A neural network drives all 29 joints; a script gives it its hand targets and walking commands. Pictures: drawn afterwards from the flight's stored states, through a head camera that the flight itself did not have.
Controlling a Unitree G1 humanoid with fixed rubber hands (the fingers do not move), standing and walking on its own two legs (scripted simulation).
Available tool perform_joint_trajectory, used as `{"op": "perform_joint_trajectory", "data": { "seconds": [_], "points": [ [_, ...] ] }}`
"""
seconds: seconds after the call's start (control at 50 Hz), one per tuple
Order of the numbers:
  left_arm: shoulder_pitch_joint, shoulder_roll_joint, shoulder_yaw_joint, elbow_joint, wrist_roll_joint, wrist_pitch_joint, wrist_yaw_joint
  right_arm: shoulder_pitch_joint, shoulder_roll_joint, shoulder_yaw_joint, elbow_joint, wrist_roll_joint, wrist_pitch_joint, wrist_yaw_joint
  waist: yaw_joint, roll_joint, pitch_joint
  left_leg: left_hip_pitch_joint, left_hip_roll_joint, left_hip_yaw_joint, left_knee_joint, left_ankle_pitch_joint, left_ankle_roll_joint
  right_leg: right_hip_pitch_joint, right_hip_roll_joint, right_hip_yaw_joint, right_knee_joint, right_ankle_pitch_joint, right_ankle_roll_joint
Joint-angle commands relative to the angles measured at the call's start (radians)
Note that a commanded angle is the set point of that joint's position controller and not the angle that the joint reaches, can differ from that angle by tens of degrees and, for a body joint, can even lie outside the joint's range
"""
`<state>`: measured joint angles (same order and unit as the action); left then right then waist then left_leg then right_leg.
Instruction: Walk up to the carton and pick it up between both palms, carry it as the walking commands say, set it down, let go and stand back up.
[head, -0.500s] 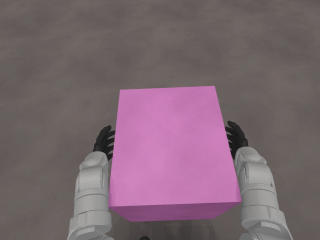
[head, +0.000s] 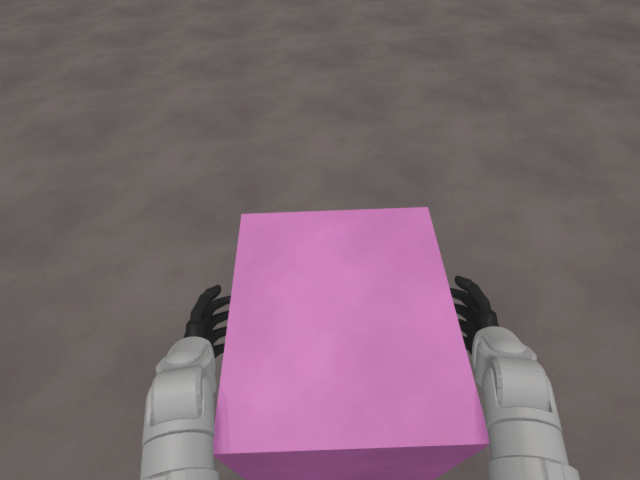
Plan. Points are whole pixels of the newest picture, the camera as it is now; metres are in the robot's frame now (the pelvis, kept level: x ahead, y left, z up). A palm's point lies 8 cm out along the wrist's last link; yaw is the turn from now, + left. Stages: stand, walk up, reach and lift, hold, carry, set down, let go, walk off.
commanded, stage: reach and lift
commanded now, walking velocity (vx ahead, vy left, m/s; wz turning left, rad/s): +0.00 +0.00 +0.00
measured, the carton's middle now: (339, 352) +0.31 +0.01 -0.04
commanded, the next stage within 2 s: hold in 1.00 s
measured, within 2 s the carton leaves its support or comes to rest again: neither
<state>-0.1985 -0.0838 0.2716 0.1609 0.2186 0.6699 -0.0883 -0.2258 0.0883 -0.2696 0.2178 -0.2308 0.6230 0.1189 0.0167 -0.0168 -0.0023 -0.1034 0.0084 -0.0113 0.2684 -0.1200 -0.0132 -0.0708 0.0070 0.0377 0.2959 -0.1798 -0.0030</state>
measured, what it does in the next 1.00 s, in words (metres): stands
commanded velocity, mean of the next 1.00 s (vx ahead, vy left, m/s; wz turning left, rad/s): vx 0.00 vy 0.00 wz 0.00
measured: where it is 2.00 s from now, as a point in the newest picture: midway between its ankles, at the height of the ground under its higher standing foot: outside the picture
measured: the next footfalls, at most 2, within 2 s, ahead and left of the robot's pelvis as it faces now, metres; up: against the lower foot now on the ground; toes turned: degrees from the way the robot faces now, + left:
none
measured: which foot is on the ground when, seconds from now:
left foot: down 0.00-1.00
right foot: down 0.00-1.00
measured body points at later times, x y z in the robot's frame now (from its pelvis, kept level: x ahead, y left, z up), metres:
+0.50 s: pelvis -0.01 +0.00 +0.00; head -0.02 +0.01 +0.45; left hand +0.29 +0.18 +0.03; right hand +0.28 -0.18 +0.03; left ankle +0.02 +0.13 -0.75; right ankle -0.01 -0.12 -0.75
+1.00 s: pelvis -0.01 +0.01 +0.00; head -0.02 +0.01 +0.45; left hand +0.28 +0.19 +0.03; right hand +0.28 -0.17 +0.03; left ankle +0.02 +0.13 -0.75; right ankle -0.01 -0.12 -0.75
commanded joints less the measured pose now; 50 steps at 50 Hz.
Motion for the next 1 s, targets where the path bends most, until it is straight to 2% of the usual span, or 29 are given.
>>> {"op": "perform_joint_trajectory", "data": {
  "seconds": [0.0, 0.26, 0.62, 0.98],
  "points": [
    [-0.503, -0.793, -0.615, -0.137, -0.206, 0.025, -0.177, -0.455, 0.804, 0.598, -0.088, 0.184, 0.05, 0.18, -0.006, 0.017, -0.242, 0.199, -0.099, -0.033, -0.008, 0.21, 0.013, 0.017, 0.085, 0.033, -0.055, 0.206, -0.004],
    [-0.479, -0.748, -0.635, -0.192, -0.206, 0.037, -0.153, -0.43, 0.757, 0.618, -0.172, 0.191, 0.065, 0.148, -0.034, 0.015, -0.228, 0.175, -0.097, -0.037, -0.001, 0.191, 0.015, 0.065, 0.081, 0.037, -0.052, 0.226, -0.001],
    [-0.512, -0.748, -0.615, -0.163, -0.202, 0.029, -0.151, -0.463, 0.738, 0.598, -0.161, 0.198, 0.067, 0.146, -0.032, 0.014, -0.221, 0.156, -0.098, -0.047, 0.002, 0.124, 0.022, 0.042, 0.083, 0.03, -0.045, 0.148, 0.0],
    [-0.462, -0.756, -0.636, -0.196, -0.212, 0.036, -0.152, -0.408, 0.746, 0.612, -0.196, 0.204, 0.073, 0.147, -0.028, 0.015, -0.228, 0.185, -0.101, -0.044, -0.007, 0.189, 0.02, 0.041, 0.089, 0.032, -0.048, 0.185, -0.001]
  ]
}}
